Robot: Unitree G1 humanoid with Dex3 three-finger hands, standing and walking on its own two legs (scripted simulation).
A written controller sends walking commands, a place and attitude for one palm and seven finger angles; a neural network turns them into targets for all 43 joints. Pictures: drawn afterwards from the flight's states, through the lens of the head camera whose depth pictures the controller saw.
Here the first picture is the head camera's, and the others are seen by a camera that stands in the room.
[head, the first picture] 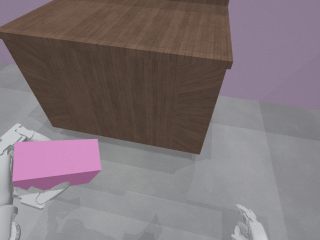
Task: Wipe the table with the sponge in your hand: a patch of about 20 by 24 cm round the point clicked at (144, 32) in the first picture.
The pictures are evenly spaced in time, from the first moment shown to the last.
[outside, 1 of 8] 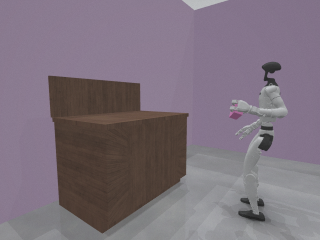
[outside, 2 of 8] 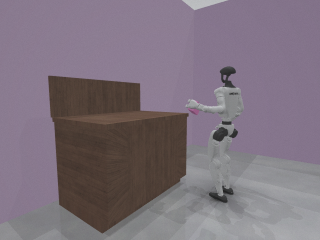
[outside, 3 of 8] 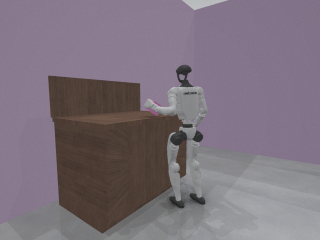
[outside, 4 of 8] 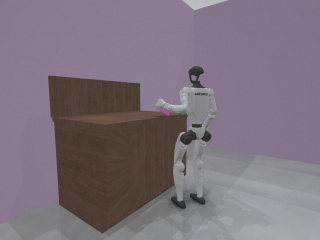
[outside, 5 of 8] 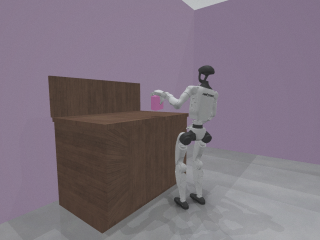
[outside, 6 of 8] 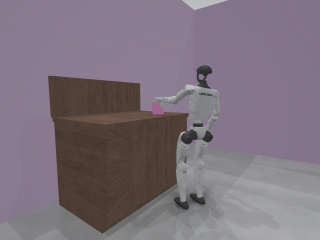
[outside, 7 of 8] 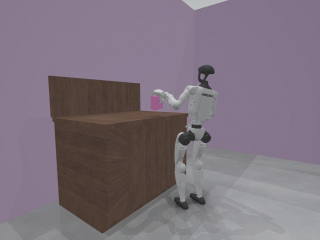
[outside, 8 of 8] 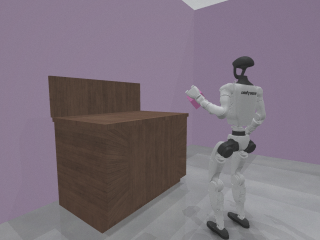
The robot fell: no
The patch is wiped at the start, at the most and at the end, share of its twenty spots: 0.00 1.00 1.00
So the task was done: yes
